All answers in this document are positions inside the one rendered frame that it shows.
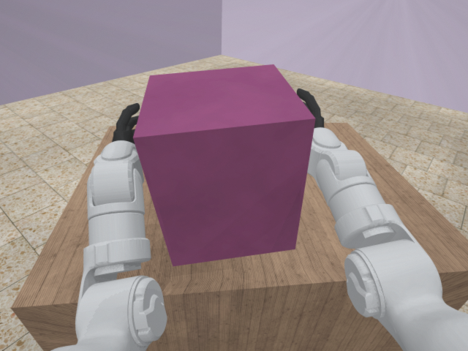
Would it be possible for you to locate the left robot hand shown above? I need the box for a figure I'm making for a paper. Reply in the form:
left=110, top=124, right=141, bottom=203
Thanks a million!
left=112, top=103, right=140, bottom=144

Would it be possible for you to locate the robot left forearm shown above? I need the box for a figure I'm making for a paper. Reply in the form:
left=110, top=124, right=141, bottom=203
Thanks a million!
left=75, top=140, right=151, bottom=337

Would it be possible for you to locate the robot right forearm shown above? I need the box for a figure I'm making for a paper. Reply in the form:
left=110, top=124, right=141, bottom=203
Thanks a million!
left=307, top=127, right=442, bottom=292

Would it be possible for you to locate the robot left upper arm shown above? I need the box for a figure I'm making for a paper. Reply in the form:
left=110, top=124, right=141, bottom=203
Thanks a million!
left=51, top=275, right=167, bottom=351

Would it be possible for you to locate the carton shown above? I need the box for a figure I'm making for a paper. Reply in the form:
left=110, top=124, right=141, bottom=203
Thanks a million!
left=133, top=64, right=316, bottom=266

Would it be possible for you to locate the pedestal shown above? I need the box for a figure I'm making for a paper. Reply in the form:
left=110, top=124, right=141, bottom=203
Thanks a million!
left=11, top=123, right=468, bottom=351

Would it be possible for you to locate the right robot hand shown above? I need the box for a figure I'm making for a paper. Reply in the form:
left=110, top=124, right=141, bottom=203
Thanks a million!
left=297, top=88, right=324, bottom=128

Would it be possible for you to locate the robot right upper arm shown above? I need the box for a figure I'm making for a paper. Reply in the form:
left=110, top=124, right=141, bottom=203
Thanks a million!
left=344, top=239, right=468, bottom=351

